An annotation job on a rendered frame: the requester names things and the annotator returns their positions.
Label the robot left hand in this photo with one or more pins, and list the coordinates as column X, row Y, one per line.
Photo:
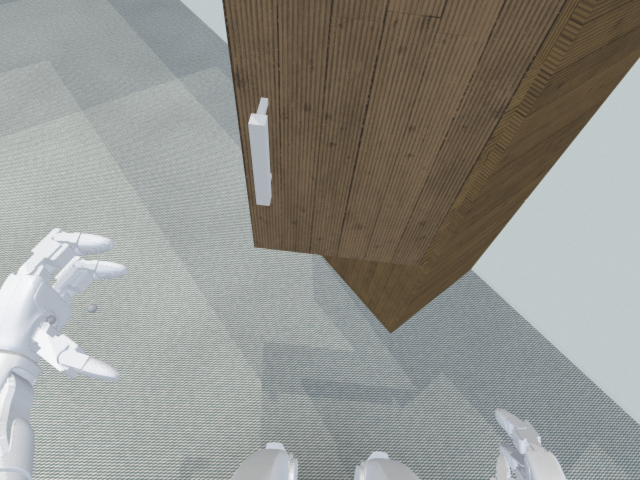
column 27, row 299

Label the robot left thigh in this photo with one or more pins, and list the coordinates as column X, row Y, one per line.
column 268, row 464

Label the left robot shin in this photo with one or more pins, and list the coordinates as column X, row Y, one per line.
column 275, row 445

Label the handle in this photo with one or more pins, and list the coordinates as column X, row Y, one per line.
column 259, row 143

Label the cupboard door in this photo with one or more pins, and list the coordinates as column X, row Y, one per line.
column 378, row 111

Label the robot right hand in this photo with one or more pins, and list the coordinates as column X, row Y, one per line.
column 536, row 464

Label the robot left forearm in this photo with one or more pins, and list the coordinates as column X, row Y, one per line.
column 18, row 374

